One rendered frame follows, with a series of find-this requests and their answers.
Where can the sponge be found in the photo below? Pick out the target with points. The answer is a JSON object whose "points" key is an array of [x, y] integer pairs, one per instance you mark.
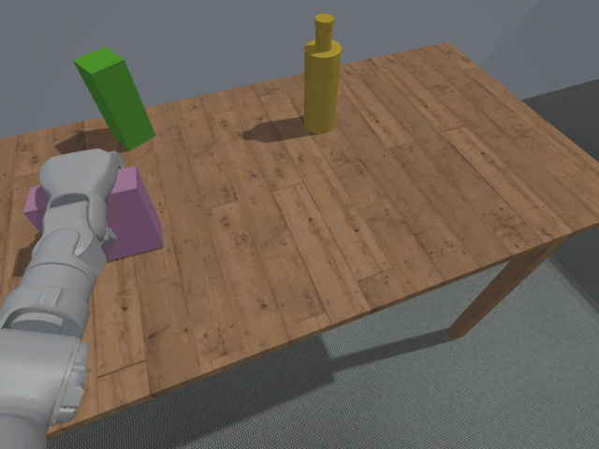
{"points": [[130, 214]]}

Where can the left robot forearm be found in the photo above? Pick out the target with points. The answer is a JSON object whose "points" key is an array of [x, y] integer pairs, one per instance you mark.
{"points": [[56, 286]]}

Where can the table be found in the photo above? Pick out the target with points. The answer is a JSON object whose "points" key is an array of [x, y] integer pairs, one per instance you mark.
{"points": [[273, 234]]}

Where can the left robot hand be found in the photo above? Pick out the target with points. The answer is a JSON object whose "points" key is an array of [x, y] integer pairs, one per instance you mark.
{"points": [[95, 170]]}

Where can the robot left upper arm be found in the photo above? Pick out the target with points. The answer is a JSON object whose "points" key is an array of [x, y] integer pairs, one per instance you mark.
{"points": [[42, 376]]}

